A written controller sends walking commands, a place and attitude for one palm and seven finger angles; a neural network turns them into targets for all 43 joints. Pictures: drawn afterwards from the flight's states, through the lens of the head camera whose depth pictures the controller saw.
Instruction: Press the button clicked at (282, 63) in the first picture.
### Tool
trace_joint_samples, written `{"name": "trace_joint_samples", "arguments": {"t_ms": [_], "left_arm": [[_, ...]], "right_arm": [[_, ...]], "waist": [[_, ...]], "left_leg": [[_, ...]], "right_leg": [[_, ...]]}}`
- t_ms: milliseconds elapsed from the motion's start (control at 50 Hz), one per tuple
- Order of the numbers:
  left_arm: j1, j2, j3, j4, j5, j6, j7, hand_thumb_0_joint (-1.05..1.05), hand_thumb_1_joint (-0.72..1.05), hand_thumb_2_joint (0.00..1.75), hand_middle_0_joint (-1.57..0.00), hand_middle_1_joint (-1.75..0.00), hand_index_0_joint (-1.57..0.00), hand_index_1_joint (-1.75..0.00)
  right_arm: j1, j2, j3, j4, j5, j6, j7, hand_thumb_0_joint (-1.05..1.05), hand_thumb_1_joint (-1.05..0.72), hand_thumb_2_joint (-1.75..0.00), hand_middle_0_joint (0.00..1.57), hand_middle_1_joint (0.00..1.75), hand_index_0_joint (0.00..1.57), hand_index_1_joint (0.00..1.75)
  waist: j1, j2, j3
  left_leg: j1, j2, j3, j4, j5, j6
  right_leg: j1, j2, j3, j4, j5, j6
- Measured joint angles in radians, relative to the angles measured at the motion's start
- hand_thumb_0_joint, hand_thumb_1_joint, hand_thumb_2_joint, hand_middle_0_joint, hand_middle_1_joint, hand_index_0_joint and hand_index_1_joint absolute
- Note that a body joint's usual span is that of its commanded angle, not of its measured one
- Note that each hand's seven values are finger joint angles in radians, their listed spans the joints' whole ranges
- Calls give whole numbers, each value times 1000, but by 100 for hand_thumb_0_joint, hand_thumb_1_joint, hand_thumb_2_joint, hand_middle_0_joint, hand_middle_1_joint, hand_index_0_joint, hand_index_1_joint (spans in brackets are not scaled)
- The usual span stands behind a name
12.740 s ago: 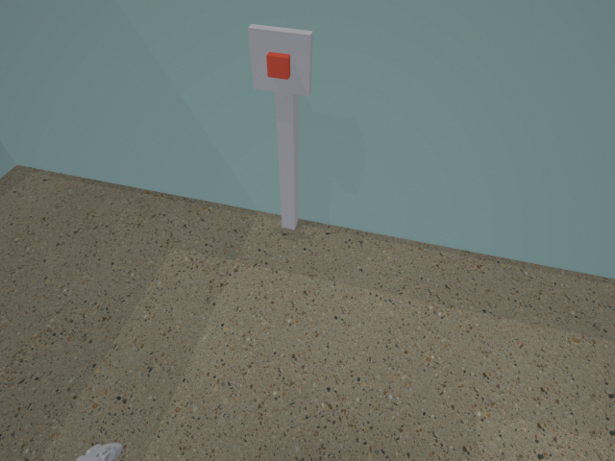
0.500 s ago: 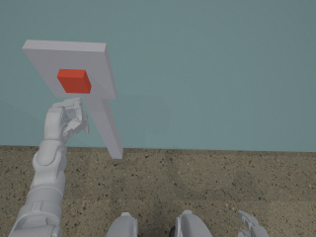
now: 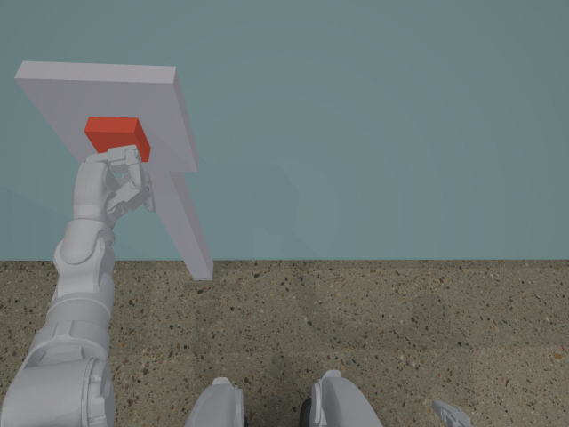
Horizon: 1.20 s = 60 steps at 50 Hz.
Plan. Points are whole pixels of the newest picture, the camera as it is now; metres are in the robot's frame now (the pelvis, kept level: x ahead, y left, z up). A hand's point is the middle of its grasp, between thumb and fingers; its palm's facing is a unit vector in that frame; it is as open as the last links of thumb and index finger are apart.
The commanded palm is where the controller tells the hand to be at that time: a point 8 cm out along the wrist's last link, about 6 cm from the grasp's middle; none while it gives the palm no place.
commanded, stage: press the button with the knuckle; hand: left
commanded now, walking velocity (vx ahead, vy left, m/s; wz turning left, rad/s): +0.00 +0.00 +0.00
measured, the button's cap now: (120, 138) +0.49 +0.23 +0.07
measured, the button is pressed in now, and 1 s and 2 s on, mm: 0 14 0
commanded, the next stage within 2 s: hold the button down briefly in 0.58 s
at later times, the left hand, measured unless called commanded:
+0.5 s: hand (143, 180) +0.45 +0.20 +0.03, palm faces +0.00 -1.00 -0.03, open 2.8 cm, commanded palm +0.45 +0.24 +0.04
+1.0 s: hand (142, 177) +0.45 +0.20 +0.03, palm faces +0.00 -1.00 -0.05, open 2.8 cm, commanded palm +0.47 +0.24 +0.04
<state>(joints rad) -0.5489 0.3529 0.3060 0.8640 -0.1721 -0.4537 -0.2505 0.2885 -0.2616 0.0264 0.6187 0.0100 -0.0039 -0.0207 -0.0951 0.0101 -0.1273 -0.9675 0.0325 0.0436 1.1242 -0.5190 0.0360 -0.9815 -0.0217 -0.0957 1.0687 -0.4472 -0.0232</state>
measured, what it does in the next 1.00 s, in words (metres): stands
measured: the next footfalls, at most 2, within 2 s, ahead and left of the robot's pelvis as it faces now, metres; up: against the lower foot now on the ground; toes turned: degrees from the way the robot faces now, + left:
none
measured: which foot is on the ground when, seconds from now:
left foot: down 0.00-1.00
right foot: down 0.00-1.00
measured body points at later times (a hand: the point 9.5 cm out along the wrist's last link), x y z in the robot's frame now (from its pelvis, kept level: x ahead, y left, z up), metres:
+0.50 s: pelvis -0.02 +0.00 -0.01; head +0.11 +0.02 +0.42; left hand +0.44 +0.25 +0.04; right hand +0.05 -0.27 -0.12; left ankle +0.01 +0.09 -0.65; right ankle +0.03 -0.11 -0.65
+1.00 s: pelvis -0.04 +0.00 -0.02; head +0.10 +0.03 +0.40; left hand +0.45 +0.25 +0.04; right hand +0.01 -0.27 -0.13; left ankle +0.01 +0.09 -0.65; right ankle +0.03 -0.11 -0.65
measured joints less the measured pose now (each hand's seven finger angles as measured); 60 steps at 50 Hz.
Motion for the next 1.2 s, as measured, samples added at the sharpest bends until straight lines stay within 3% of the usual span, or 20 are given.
{"name": "trace_joint_samples", "arguments": {"t_ms": [140,620,1000,1200], "left_arm": [[-11,4,17,31,8,-16,-10,-1,86,92,-130,-150,-130,-150],[-236,87,20,260,47,-53,-22,-4,77,96,-130,-150,-137,-150],[-334,137,-16,313,56,-20,1,-4,72,99,-130,-150,-141,-150],[-314,131,17,287,62,2,-10,-4,72,98,-130,-150,-142,-150]], "right_arm": [[17,0,0,8,-2,15,2,1,-91,-90,20,30,20,30],[6,-10,25,32,-15,10,-9,1,-91,-90,20,30,20,30],[31,-24,47,38,-14,-28,-21,1,-91,-90,20,30,20,30],[33,-21,42,18,-15,-29,-11,1,-91,-90,20,30,20,30]], "waist": [[-1,1,-1],[-32,1,5],[-57,-4,8],[-62,-2,5]], "left_leg": [[-3,0,3,-2,1,2],[-117,-6,-31,65,18,3],[-193,-13,-47,100,42,3],[-194,-9,-42,103,43,7]], "right_leg": [[-4,1,3,-2,2,2],[-94,-10,-30,45,16,-4],[-160,-12,-39,73,37,-9],[-161,-5,-32,70,45,-5]]}}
